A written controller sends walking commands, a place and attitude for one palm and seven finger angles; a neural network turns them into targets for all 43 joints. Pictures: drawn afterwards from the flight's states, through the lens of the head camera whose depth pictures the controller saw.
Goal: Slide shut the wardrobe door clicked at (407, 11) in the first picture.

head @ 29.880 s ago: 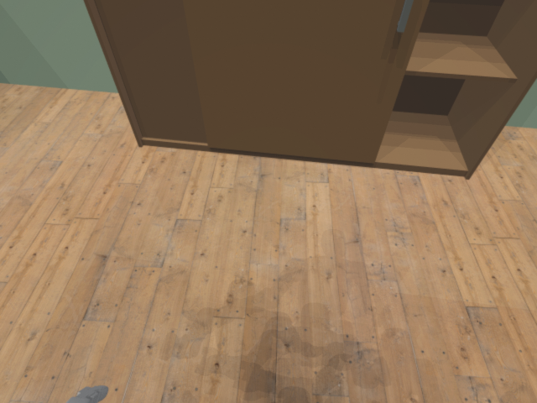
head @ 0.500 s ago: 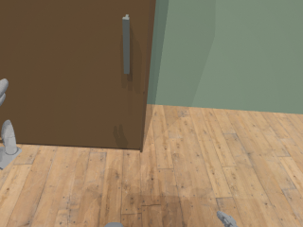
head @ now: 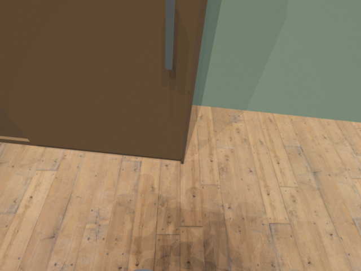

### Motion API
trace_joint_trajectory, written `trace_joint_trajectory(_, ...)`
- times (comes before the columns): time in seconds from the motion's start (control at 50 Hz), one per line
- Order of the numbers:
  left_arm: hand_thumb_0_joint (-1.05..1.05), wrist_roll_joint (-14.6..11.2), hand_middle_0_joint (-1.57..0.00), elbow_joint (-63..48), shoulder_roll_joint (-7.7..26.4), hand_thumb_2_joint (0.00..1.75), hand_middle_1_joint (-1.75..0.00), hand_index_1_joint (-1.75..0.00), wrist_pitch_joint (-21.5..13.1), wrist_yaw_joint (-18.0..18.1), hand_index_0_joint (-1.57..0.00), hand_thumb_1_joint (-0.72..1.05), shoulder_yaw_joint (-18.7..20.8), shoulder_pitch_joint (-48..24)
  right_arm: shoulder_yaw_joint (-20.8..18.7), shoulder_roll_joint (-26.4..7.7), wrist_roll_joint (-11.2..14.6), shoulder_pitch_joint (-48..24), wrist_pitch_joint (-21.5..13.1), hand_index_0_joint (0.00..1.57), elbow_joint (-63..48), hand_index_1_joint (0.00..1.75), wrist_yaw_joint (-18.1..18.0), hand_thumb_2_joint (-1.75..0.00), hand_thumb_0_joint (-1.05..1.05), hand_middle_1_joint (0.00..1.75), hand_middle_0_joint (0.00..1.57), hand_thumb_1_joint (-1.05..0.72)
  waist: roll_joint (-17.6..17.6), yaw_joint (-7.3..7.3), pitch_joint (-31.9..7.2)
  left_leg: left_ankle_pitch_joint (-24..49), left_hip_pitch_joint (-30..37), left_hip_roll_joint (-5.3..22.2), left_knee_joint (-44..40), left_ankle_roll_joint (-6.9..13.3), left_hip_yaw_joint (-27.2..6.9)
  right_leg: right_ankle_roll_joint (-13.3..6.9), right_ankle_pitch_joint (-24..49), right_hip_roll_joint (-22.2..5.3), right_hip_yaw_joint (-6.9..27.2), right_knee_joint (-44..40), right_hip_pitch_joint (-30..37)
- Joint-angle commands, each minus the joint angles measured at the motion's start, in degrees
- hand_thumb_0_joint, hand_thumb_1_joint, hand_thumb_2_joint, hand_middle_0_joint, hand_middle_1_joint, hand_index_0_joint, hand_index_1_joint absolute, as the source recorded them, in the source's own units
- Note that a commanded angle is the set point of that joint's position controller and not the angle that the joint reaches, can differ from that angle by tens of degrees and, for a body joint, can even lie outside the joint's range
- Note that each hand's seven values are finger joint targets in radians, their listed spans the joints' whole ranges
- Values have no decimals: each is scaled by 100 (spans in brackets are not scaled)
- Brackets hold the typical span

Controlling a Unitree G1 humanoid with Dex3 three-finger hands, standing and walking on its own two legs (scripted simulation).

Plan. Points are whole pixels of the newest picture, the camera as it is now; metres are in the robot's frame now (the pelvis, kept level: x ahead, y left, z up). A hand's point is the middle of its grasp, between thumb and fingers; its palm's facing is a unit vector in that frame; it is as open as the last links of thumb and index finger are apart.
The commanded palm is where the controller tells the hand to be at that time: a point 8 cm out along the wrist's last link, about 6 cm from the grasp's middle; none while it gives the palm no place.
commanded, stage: let the arm hang, fingers relaxed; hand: left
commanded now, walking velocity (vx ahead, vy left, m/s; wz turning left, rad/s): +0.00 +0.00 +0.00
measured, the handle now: (170, 32) +0.77 +0.08 +0.11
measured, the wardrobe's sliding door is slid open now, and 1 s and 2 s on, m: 0.00 0.00 0.00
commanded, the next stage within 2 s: look to check the result in 0.68 s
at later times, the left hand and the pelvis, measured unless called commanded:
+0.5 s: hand out of the picture +0.06 +0.18 -0.16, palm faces -0.02 -0.98 -0.20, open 7.3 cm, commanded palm none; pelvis +0.03 +0.00 +0.02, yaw -2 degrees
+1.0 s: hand out of the picture +0.08 +0.19 -0.15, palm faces -0.03 -0.97 -0.25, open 7.4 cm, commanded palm none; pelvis +0.04 -0.01 +0.02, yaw -2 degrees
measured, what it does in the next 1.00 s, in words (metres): stands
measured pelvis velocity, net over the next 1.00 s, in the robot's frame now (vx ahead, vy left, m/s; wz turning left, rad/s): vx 0.04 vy -0.01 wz -0.03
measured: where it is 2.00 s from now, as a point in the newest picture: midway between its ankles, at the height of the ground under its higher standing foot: outside the picture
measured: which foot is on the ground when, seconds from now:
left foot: down 0.00-1.00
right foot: down 0.00-1.00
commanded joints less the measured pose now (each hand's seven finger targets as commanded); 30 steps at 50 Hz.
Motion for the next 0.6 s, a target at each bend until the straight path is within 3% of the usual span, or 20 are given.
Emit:
trace_joint_trajectory(0.0, 0, -30, -20, 124, 563, 90, -30, -30, -215, -26, -20, 90, -1, -119, -17, -624, 51, -204, -310, 20, -100, 30, -89, -90, 0, 30, 20, -90, 1078, 161, -526, 1903, 217, 851, -2048, 138, -912, -150, 613, -178, 239, -646, 1002)
trace_joint_trajectory(0.04, 0, -52, -20, 436, 574, 90, -30, -30, -244, -25, -20, 90, -47, -83, 1, -558, 92, -116, -322, 20, 79, 30, -105, -90, 0, 30, 20, -90, 568, 133, -667, 2011, 510, 749, -2067, 57, -686, -158, 901, -271, 263, -890, 1207)
trace_joint_trajectory(0.08, 0, -45, -20, 650, 594, 90, -30, -30, -248, -16, -20, 90, -80, -65, -11, -543, 112, -94, -306, 20, 236, 30, -95, -90, 0, 30, 20, -90, 412, 105, -558, 1446, 588, 693, -2190, 34, -595, -152, 799, -327, 282, -1112, 1155)
trace_joint_trajectory(0.16, 0, -25, -20, 939, 583, 90, -30, -30, -277, 9, -20, 90, -115, -74, -16, -457, 125, -33, -294, 20, 479, 30, -79, -90, 0, 30, 20, -90, 87, 53, -374, 1153, 636, 626, -2296, 6, -505, -165, 854, -389, 318, -1313, 1127)
trace_joint_trajectory(0.26, 0, -14, -20, 1138, 521, 90, -30, -30, -304, 46, -20, 90, -143, -69, -1, -375, 130, -86, -291, 20, 708, 30, -77, -90, 0, 30, 20, -90, -101, 25, -265, 1493, 868, 576, -2242, -24, -367, -160, 1039, -456, 350, -1385, 1043)
trace_joint_trajectory(0.48, 0, -10, -20, 1211, 491, 90, -30, -30, -353, 65, -20, 90, -112, -109, 22, -416, 112, -290, -324, 20, 833, 30, -83, -90, 0, 30, 20, -90, 224, 19, -232, 1723, 1045, 539, -2218, -70, -273, -200, 1263, -480, 456, -1465, 1110)
trace_joint_trajectory(0.58, 0, -11, -20, 1182, 586, 90, -30, -30, -368, 56, -20, 90, -97, -190, 7, -506, 115, -347, -324, 20, 828, 30, -83, -90, 0, 30, 20, -90, 161, 11, -208, 1722, 1087, 554, -2229, -79, -264, -221, 1330, -472, 479, -1504, 1133)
